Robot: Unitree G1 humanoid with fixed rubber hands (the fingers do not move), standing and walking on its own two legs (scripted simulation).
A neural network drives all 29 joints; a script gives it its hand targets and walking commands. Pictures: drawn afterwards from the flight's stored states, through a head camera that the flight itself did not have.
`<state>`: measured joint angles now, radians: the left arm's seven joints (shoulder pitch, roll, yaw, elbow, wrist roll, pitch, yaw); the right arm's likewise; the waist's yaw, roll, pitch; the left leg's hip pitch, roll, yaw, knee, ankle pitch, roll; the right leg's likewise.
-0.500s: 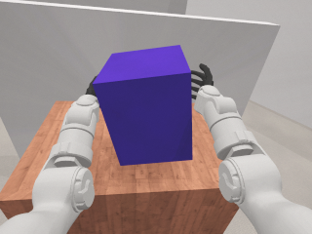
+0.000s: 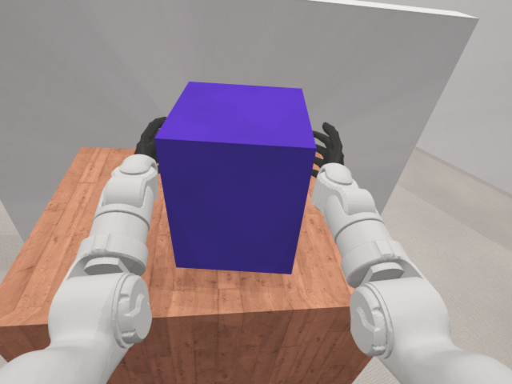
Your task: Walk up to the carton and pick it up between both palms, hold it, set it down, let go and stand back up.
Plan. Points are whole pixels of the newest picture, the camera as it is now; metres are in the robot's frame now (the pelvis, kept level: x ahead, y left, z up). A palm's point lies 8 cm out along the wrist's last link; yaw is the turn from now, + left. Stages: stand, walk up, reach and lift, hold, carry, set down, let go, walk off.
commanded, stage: set down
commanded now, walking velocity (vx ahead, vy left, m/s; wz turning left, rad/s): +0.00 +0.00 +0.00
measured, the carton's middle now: (239, 177) +0.43 +0.02 +0.15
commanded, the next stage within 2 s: none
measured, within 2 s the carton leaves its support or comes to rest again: neither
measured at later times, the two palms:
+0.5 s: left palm (142, 183) +0.40 +0.18 +0.15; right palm (322, 182) +0.38 -0.11 +0.19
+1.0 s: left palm (150, 187) +0.42 +0.18 +0.12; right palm (317, 200) +0.39 -0.11 +0.14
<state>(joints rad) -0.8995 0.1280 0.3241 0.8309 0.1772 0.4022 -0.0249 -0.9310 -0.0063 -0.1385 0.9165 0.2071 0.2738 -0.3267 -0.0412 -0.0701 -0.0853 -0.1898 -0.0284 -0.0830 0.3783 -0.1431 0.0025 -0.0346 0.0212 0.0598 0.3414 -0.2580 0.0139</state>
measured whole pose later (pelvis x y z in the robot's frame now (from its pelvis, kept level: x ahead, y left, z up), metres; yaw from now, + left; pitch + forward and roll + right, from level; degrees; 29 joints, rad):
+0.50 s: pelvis -0.01 +0.01 +0.00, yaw +0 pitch -3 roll -1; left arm -0.89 0.16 0.32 1.04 0.18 0.22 -0.06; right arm -0.90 0.09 -0.32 0.92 0.03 0.23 -0.31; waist -0.04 -0.09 -0.09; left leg -0.20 -0.03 -0.08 0.39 -0.14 0.00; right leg -0.04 0.02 0.06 0.34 -0.25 0.01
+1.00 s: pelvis +0.01 +0.00 +0.00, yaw +0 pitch +0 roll -1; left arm -0.91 0.17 0.32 1.09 0.18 0.17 -0.07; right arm -0.80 0.14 -0.37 0.90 -0.05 0.09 -0.29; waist -0.04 -0.09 -0.07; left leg -0.23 -0.03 -0.08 0.38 -0.15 0.00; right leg -0.08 0.02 0.06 0.34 -0.25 0.02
